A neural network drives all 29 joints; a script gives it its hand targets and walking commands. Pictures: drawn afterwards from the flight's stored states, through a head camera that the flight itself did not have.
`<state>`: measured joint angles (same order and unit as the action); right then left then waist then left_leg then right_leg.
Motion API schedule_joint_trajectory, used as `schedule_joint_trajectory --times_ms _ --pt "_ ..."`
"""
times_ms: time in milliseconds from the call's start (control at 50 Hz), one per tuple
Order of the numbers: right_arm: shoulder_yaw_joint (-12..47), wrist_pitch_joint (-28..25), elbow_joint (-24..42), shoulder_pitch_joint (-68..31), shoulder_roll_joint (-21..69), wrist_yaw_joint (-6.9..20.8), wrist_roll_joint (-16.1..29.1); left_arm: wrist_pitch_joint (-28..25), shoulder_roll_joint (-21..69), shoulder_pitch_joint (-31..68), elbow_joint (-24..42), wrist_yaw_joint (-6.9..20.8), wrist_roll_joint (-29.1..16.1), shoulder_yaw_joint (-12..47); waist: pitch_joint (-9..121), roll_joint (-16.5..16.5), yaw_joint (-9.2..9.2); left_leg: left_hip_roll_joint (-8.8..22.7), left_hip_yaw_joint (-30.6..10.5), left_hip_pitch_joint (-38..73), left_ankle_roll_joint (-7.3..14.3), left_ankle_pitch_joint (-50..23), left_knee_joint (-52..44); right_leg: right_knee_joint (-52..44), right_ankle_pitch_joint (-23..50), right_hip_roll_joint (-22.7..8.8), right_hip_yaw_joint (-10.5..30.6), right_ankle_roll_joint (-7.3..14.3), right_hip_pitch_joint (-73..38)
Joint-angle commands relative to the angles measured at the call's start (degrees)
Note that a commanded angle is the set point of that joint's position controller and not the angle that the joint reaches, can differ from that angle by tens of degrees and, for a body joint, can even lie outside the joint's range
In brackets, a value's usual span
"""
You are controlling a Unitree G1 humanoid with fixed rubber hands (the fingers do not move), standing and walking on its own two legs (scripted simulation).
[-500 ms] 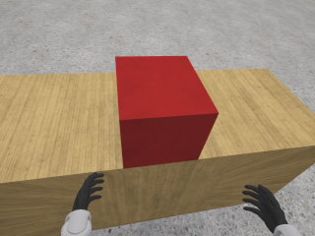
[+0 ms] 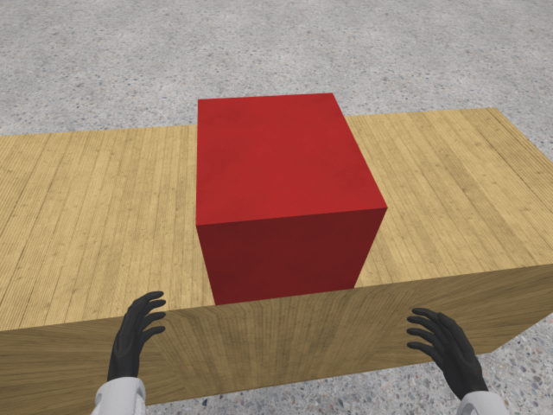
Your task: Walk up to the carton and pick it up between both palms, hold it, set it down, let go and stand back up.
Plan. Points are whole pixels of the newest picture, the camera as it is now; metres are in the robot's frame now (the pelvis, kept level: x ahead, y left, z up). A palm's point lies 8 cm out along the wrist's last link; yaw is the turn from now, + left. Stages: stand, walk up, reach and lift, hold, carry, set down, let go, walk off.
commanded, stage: reach and lift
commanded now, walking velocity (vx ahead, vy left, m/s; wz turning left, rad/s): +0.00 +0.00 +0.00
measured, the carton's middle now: (276, 194) +0.50 +0.05 +0.01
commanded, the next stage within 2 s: none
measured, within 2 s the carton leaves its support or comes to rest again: neither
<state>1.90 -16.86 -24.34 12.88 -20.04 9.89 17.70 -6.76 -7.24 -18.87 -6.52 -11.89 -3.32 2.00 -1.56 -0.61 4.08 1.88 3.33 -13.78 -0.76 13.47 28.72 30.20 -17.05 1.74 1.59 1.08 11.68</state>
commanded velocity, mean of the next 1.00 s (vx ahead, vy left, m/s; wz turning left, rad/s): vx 0.00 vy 0.00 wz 0.00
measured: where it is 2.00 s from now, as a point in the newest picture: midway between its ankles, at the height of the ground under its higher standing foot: outside the picture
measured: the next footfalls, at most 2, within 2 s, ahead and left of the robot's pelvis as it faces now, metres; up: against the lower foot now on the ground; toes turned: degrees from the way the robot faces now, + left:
none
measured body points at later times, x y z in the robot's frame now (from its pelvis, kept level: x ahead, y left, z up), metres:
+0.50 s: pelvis +0.00 +0.00 +0.00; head +0.02 +0.01 +0.45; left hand +0.25 +0.25 +0.05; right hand +0.31 -0.22 +0.04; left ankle +0.02 +0.13 -0.74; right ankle -0.01 -0.10 -0.74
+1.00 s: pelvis -0.02 +0.01 +0.01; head -0.01 +0.02 +0.45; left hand +0.30 +0.26 +0.10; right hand +0.38 -0.19 +0.10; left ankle +0.02 +0.13 -0.74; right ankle -0.01 -0.10 -0.74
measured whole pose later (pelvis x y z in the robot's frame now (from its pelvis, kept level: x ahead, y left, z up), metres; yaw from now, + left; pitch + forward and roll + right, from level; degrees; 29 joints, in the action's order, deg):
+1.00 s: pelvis -0.02 +0.01 +0.01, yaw +0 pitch +0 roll -1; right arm 0.2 12.0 -32.6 -26.4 -24.4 7.1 20.7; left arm 28.8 -9.4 17.6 -7.6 -9.4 -5.1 -9.6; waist -0.8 -0.4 6.1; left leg 2.7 3.3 -15.1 -0.4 10.6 26.1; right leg 24.6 -12.5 2.6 1.6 1.1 11.7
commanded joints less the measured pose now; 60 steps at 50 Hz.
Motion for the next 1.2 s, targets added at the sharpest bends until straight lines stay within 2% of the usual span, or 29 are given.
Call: schedule_joint_trajectory --times_ms 0,40,100,180,200,240,260,300,340,400,480,500,540,560,580,660,720,740,880,900,920,940,960,980,1060,1080,1100,1160,1180 --pt "-6.6 -2.0 15.0 -13.1 -15.7 -0.7 5.1 -0.4 -6.2 11.4 12.7 -0.2 -7.4 -2.7 9.0 -3.9 0.12 -2.3 -1.1 9.6 0.3 -10.0 -6.3 -10.5 10.4 0.1 0.8 0.3 4.8" --pt "-8.0 -0.4 16.6 -17.4 -16.0 -0.6 4.0 1.2 -6.1 15.5 14.0 -0.4 -7.8 -2.5 10.0 -5.1 0.09 -1.9 -1.3 9.5 0.3 -7.5 -7.0 -10.8 7.5 0.3 0.6 0.3 5.4" --pt "-8.0 2.7 17.6 -20.9 -16.1 -0.5 4.0 4.3 -6.9 19.3 14.2 -1.0 -8.5 -2.1 8.3 -2.7 -0.34 -1.8 -0.9 9.1 0.4 -3.1 -8.6 -12.2 2.9 0.1 0.7 0.6 7.7" --pt "-8.1 6.4 15.9 -24.0 -16.5 -0.3 4.0 9.1 -6.4 23.9 15.4 -1.6 -7.3 -4.2 10.1 -2.4 0.35 -1.1 -0.9 10.9 0.2 -4.0 -9.7 -12.6 3.9 0.5 0.8 0.8 7.2" --pt "-7.6 7.3 15.0 -24.9 -16.4 -0.3 4.0 10.0 -7.2 23.9 14.4 -1.6 -5.6 -6.5 10.2 -3.8 1.49 -0.6 -1.2 10.7 -0.1 -5.4 -9.8 -12.7 5.1 0.8 0.4 0.4 6.8" --pt "-6.9 8.5 14.0 -24.6 -16.3 -0.9 4.7 12.3 -6.6 23.7 17.7 -1.5 -5.4 -6.8 8.7 -0.5 0.8 -1.4 0.1 10.3 -0.3 -8.7 -9.2 -13.1 7.8 0.8 0.9 0.4 5.2" --pt "-7.4 9.0 13.0 -23.8 -17.4 -1.0 4.8 13.2 -6.9 23.8 20.2 -1.3 -5.3 -7.5 11.8 -0.7 -0.29 -1.6 -0.2 11.5 -0.4 -13.3 -8.6 -12.9 12.9 1.3 0.7 0.7 3.3" --pt "-7.4 9.7 15.5 -25.5 -18.2 -2.3 4.6 15.3 -7.5 24.6 20.9 -0.5 -5.0 -10.2 13.9 -1.7 0.34 -2.1 0.5 12.3 -0.9 -19.5 -7.3 -12.4 18.3 1.9 0.7 0.3 0.1" --pt "-6.6 11.1 15.3 -26.7 -17.4 -2.6 5.8 17.3 -7.4 24.6 20.4 0.6 -5.4 -9.9 14.2 -0.9 -0.6 -2.3 0.1 12.5 -0.6 -20.0 -7.3 -13.3 20.8 1.5 0.7 0.3 -1.2" --pt "-6.2 11.4 20.1 -30.6 -18.2 -3.6 6.7 18.4 -9.2 28.5 24.0 1.4 -5.8 -11.6 20.3 -0.7 0.02 -3.0 0.2 11.9 -0.7 -24.2 -6.0 -11.2 27.9 1.3 1.5 -0.2 -4.7" --pt "-5.9 13.0 23.3 -34.4 -19.0 -4.4 6.8 20.7 -9.3 28.1 21.6 3.2 -6.7 -12.2 21.7 -2.0 0.36 -2.7 -0.4 13.0 -1.1 -27.4 -6.7 -11.2 36.1 1.2 0.3 -0.7 -6.8" --pt "-6.0 12.6 24.2 -34.5 -19.7 -4.0 7.7 20.6 -9.8 29.4 23.5 3.4 -6.5 -12.5 24.3 0.2 0.0 -2.7 -0.3 14.6 -1.7 -29.5 -6.1 -10.8 36.6 1.5 0.3 -0.8 -6.5" --pt "-6.3 13.7 21.8 -35.2 -19.5 -3.8 8.3 21.4 -9.8 30.0 23.9 3.5 -6.3 -13.2 24.2 1.4 0.32 -2.2 -0.6 14.8 -2.3 -30.6 -5.4 -11.9 32.5 1.9 -0.1 -0.3 -5.8" --pt "-7.4 14.5 19.4 -36.8 -20.9 -4.0 7.5 22.0 -9.6 32.7 23.1 4.2 -7.5 -11.3 22.5 1.1 -1.1 -2.0 -0.8 15.6 -2.1 -30.7 -5.2 -12.4 30.8 2.3 -0.3 0.1 -3.9" --pt "-6.9 15.1 19.0 -37.7 -21.1 -3.6 8.4 22.4 -10.1 32.8 25.3 3.7 -6.3 -12.6 23.4 3.2 0.67 -1.6 -0.4 17.1 -2.7 -32.8 -5.3 -12.5 29.3 2.5 -0.8 0.5 -2.8" --pt "-8.5 17.5 14.9 -45.3 -22.1 -2.6 7.8 25.0 -10.6 40.0 23.1 3.0 -6.9 -12.6 22.2 5.1 0.59 -1.2 -0.4 16.5 -2.9 -27.0 -6.0 -14.1 19.7 2.8 -0.6 1.2 0.7" --pt "-8.3 20.6 10.8 -46.9 -22.6 -3.0 7.5 27.8 -10.7 42.1 19.1 2.8 -6.1 -13.4 19.2 2.2 0.89 -1.1 -0.6 13.3 -1.7 -21.2 -8.0 -13.9 17.4 2.8 -0.5 0.6 0.7" --pt "-7.6 21.8 6.5 -47.6 -21.1 -2.6 7.6 29.0 -11.9 44.2 17.9 2.6 -5.3 -14.6 18.5 3.7 1.57 -1.1 -0.1 12.3 -1.7 -17.9 -8.4 -14.3 14.1 2.6 -0.2 0.7 0.6" --pt "-6.6 26.3 2.5 -64.4 -19.5 -2.7 6.2 33.3 -12.3 59.0 7.5 2.1 -8.9 -11.4 18.6 -0.2 2.11 -1.1 -0.4 3.2 0.8 -3.2 -10.6 -13.2 3.6 0.2 1.3 -0.9 2.8" --pt "-6.9 26.1 4.0 -65.6 -19.1 -2.4 5.1 33.4 -12.0 60.6 7.2 1.4 -8.0 -12.6 19.7 -1.0 3.6 -1.2 -0.1 2.6 0.7 -2.0 -10.7 -12.7 1.9 0.8 0.9 -0.5 2.1" --pt "-7.4 27.0 1.3 -66.8 -19.1 -2.3 5.1 33.7 -11.6 62.9 5.1 1.5 -9.6 -10.5 20.1 -0.7 1.79 -0.8 -0.7 2.2 0.6 -0.3 -10.4 -12.1 1.2 0.6 1.0 -0.7 3.3" --pt "-9.0 26.7 2.3 -67.5 -20.1 -2.2 4.7 33.8 -10.8 63.5 9.0 0.8 -8.7 -10.8 23.2 0.3 1.76 -0.5 -1.0 5.1 -0.4 -2.2 -10.9 -11.7 3.4 1.0 -0.4 -0.2 2.3" --pt "-7.8 27.1 0.9 -67.9 -20.3 -2.3 5.0 34.2 -12.0 64.0 7.8 0.9 -8.9 -11.1 24.2 0.2 2.7 -0.5 -0.8 4.8 -0.3 -3.4 -10.0 -11.6 5.0 0.9 -0.2 -0.6 2.2" --pt "-8.5 27.0 -0.4 -70.3 -20.9 -2.1 4.5 34.4 -12.6 67.0 7.2 0.5 -8.7 -10.9 23.7 1.2 1.89 -0.5 -0.9 4.6 -0.4 -2.0 -10.1 -11.7 3.9 0.9 -0.1 -0.6 3.4" --pt "-6.8 27.1 0.6 -73.4 -21.1 -2.5 5.0 34.9 -13.7 68.6 6.5 0.1 -8.6 -12.4 27.2 -0.5 4.0 -0.4 -0.4 5.9 -0.4 -9.8 -8.5 -10.6 10.9 1.7 -0.9 -1.4 1.6" --pt "-7.0 27.3 -0.9 -74.8 -21.6 -2.9 4.3 35.3 -14.5 70.1 5.7 0.6 -9.1 -12.3 29.7 -0.6 4.07 -0.7 -0.4 5.9 -0.5 -11.5 -8.2 -10.3 12.8 1.6 -0.6 -1.5 -0.1" --pt "-7.1 27.4 -5.2 -71.6 -22.2 -2.8 4.7 36.1 -13.4 67.1 5.4 0.5 -7.8 -11.9 28.3 1.9 2.37 -0.4 -0.5 7.8 -1.2 -14.6 -7.5 -10.5 15.7 2.1 -1.4 -1.2 0.8" --pt "-5.7 28.6 -7.1 -74.3 -23.7 -3.3 6.4 37.4 -14.7 69.1 5.2 1.1 -6.5 -13.6 31.3 3.3 3.48 -0.3 -0.8 10.3 -2.5 -19.7 -6.8 -10.2 20.2 2.9 -1.8 -1.2 -1.8" --pt "-5.0 28.4 -5.9 -74.8 -23.5 -3.8 6.4 38.3 -14.2 68.3 4.9 1.6 -6.8 -14.5 28.0 1.4 3.15 -1.1 0.0 8.1 -1.8 -21.2 -6.6 -10.7 21.6 2.8 -1.3 -1.6 -3.0"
